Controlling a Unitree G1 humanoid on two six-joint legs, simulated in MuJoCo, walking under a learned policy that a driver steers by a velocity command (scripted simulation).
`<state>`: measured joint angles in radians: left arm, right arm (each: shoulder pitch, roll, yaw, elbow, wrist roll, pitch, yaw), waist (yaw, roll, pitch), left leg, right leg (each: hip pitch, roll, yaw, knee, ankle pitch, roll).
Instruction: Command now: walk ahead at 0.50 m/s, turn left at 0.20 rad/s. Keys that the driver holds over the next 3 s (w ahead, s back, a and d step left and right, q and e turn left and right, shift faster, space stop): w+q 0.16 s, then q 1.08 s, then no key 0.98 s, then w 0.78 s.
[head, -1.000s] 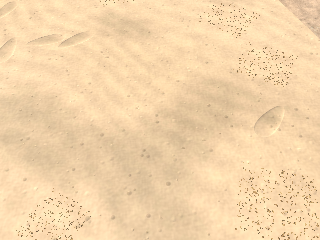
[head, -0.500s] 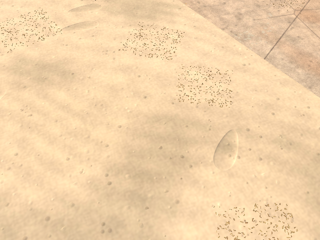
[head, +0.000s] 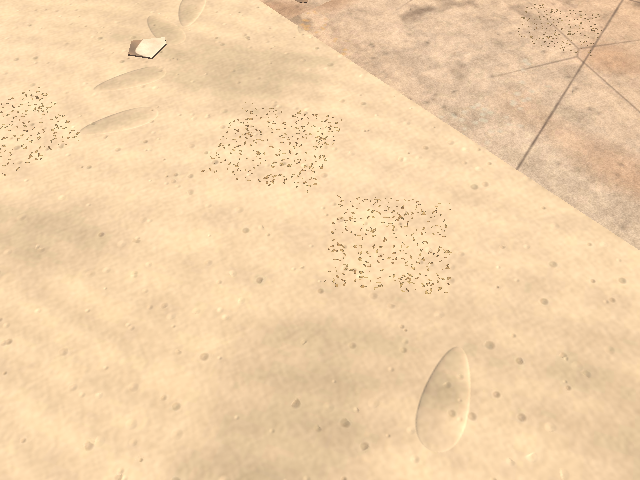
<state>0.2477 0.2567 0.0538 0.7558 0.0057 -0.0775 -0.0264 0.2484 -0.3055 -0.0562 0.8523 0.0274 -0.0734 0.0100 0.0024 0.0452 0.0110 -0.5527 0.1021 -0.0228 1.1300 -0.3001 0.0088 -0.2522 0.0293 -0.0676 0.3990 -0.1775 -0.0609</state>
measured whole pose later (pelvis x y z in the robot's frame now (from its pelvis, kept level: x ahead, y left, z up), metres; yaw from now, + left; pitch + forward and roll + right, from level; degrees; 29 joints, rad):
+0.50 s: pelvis +0.23 +0.06 -0.02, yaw +16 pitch +3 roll +0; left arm 0.16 0.30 0.05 0.74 0.00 -0.04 0.03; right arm 0.15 -0.30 -0.07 0.67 0.00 -0.02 0.02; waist -0.01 -0.01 0.07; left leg -0.46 -0.10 -0.01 0.50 -0.10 0.09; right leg -0.52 -0.02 0.06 1.24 -0.49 0.05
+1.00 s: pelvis +0.30 +0.02 +0.00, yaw +34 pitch +2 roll +1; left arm 0.17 0.26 0.06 0.69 0.02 0.00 0.04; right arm 0.19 -0.35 -0.10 0.63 0.02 0.07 -0.02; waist 0.01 0.04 0.03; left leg -0.56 -0.05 -0.07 1.13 -0.40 -0.08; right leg -0.29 -0.04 -0.02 0.47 -0.21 0.00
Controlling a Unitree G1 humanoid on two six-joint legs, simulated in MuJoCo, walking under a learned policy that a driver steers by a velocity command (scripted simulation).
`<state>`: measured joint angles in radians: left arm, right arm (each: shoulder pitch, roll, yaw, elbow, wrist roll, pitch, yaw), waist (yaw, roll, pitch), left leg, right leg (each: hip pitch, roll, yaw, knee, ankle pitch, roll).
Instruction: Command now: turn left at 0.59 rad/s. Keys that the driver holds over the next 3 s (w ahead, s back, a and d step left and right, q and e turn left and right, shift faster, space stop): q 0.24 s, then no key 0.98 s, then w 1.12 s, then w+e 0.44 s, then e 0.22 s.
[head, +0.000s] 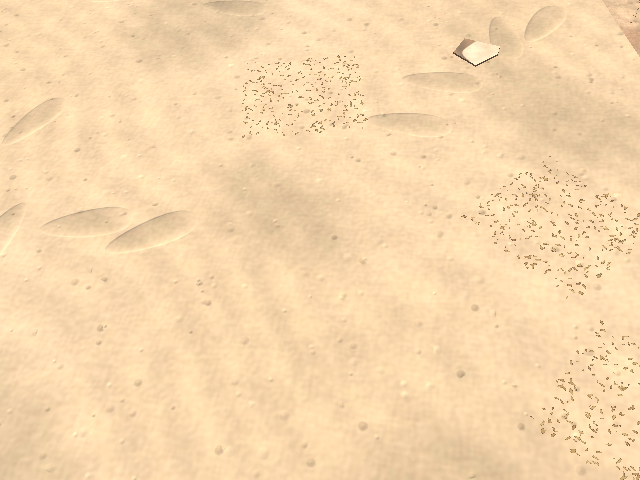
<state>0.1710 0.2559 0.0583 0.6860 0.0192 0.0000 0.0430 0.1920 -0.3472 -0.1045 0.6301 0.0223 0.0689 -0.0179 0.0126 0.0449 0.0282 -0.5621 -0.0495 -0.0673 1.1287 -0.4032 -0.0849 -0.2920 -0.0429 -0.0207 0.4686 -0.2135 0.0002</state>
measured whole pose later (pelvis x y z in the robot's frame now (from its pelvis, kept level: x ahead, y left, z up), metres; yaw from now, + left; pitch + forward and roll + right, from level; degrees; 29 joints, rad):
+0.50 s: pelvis -0.01 +0.04 +0.00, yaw +13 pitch +1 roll -1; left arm 0.16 0.30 0.08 0.73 0.00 0.02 0.03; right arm 0.15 -0.26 -0.05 0.63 -0.01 0.03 -0.02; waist 0.00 -0.03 0.03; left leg -0.27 -0.05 -0.06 0.47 -0.22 0.05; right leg -0.44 -0.04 0.02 0.86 -0.37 0.08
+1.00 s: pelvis +0.00 +0.01 -0.01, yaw +15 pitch -1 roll +0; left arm 0.19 0.22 0.02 0.76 0.01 -0.02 0.01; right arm 0.21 -0.23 -0.05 0.78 -0.01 0.02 -0.02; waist -0.01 0.00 0.03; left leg -0.24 -0.03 -0.08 0.54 -0.28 0.00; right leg -0.22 0.00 -0.01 0.54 -0.30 0.00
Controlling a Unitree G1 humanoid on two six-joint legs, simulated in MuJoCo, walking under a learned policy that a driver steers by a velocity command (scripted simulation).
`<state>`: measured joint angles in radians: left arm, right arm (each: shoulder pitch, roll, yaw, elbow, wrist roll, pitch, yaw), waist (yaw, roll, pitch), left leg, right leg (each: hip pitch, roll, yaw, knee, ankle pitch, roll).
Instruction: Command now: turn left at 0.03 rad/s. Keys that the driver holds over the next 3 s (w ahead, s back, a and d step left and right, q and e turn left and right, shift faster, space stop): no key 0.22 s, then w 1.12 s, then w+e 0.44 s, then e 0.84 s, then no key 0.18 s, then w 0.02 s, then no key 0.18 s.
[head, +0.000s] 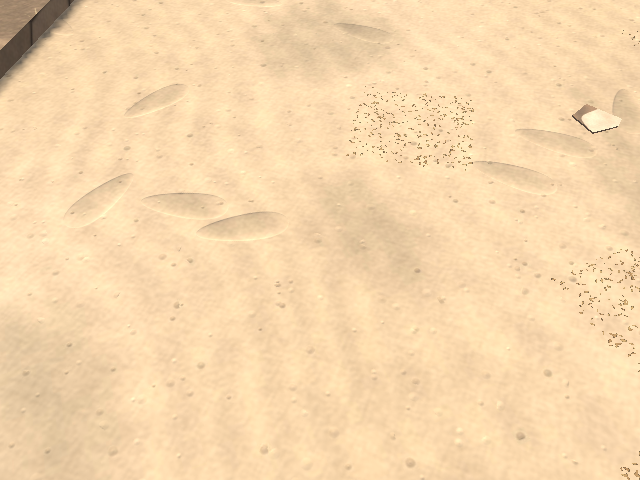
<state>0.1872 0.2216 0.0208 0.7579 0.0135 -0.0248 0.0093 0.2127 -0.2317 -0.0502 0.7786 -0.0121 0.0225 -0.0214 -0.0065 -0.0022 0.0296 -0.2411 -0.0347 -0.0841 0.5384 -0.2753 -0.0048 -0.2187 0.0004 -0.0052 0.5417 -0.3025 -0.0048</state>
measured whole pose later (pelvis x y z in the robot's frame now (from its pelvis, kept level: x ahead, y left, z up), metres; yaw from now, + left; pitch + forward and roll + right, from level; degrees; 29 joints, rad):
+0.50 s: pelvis +0.05 +0.02 +0.00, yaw +0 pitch +0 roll +0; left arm 0.34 0.28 0.05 0.89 -0.03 -0.03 0.02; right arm 0.23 -0.25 -0.07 0.90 0.02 -0.07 0.00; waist 0.02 -0.03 0.00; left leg -0.26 0.00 0.03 0.54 -0.30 0.04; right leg -0.13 -0.02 0.01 0.46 -0.33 -0.01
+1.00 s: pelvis +0.29 +0.00 -0.02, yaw +0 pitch +2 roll +0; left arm -0.03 0.25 0.03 0.73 -0.02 -0.10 -0.05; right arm 0.47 -0.25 -0.04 1.00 0.00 -0.05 -0.02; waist -0.07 0.00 0.04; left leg 0.10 0.02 0.01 0.46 -0.48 0.00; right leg -0.53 0.01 -0.05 0.55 -0.04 -0.08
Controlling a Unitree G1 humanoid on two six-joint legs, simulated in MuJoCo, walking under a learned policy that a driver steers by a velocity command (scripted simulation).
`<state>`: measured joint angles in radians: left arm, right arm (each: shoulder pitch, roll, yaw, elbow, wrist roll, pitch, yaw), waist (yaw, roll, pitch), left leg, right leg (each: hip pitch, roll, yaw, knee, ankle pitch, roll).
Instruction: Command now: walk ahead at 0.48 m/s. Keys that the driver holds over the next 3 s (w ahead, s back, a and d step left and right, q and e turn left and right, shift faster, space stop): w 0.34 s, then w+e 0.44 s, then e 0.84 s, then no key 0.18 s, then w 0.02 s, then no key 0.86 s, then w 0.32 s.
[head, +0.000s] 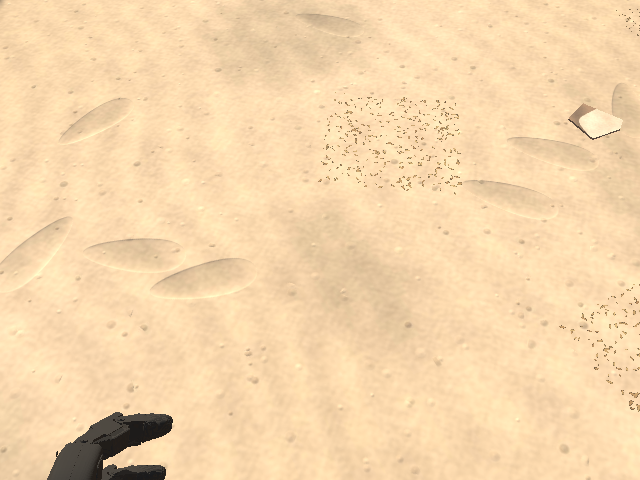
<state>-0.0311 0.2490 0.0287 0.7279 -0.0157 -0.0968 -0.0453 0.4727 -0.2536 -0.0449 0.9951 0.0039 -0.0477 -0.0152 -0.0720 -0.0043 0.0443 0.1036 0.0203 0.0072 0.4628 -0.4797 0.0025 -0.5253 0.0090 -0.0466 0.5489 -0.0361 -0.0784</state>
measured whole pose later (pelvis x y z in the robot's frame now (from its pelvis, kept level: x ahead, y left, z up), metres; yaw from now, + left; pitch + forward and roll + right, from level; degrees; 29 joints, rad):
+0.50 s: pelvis +0.29 +0.02 +0.01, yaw -3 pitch +2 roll -2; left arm 0.41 0.28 0.05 0.96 -0.02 -0.06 0.00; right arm 0.01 -0.25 -0.02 0.77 0.01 -0.11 0.03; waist 0.09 0.03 0.02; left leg -0.50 0.05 -0.02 0.46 -0.01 0.03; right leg 0.05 0.04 0.01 0.30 -0.38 -0.02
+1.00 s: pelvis +0.53 -0.02 +0.01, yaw -18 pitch +1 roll +3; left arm 0.08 0.28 0.07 0.70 0.00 -0.02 -0.05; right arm 0.26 -0.29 -0.08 0.89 0.03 -0.05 -0.03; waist -0.05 -0.03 0.05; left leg 0.00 0.06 0.27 0.47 -0.43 -0.05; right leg -0.51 -0.03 -0.04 0.56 -0.02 -0.08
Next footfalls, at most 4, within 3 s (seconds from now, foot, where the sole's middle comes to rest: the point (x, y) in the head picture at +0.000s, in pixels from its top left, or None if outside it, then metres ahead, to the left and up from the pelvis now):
0.52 left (250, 469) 0.48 0.14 -0.75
1.00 right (384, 367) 0.67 -0.16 -0.75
1.52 left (300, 335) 0.77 0.02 -0.75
1.88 right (387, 413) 0.57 -0.15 -0.75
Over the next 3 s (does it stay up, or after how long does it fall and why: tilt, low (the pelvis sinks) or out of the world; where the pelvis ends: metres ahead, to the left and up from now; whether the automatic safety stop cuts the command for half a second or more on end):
stays up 0.71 -0.07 0.02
